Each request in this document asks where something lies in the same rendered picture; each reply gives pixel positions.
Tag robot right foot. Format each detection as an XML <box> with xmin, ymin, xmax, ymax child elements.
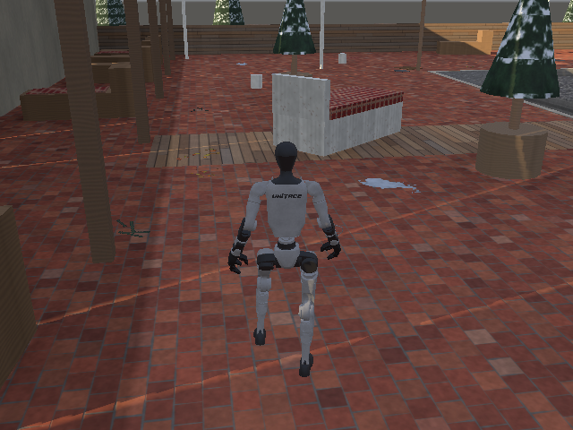
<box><xmin>299</xmin><ymin>353</ymin><xmax>313</xmax><ymax>377</ymax></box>

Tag robot right forearm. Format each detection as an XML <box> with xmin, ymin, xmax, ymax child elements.
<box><xmin>322</xmin><ymin>215</ymin><xmax>339</xmax><ymax>245</ymax></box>

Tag robot torso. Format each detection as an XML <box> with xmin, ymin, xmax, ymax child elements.
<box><xmin>265</xmin><ymin>176</ymin><xmax>307</xmax><ymax>269</ymax></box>

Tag robot left hand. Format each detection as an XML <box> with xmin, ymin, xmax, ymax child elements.
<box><xmin>228</xmin><ymin>251</ymin><xmax>248</xmax><ymax>274</ymax></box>

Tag robot left forearm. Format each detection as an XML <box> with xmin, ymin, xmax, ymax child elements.
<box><xmin>231</xmin><ymin>218</ymin><xmax>251</xmax><ymax>256</ymax></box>

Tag robot right hand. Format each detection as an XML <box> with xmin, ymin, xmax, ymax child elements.
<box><xmin>321</xmin><ymin>242</ymin><xmax>341</xmax><ymax>260</ymax></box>

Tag robot left upper arm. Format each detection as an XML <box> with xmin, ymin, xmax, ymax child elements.
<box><xmin>243</xmin><ymin>181</ymin><xmax>268</xmax><ymax>231</ymax></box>

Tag robot right upper arm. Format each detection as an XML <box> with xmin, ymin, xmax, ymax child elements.
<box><xmin>304</xmin><ymin>180</ymin><xmax>331</xmax><ymax>228</ymax></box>

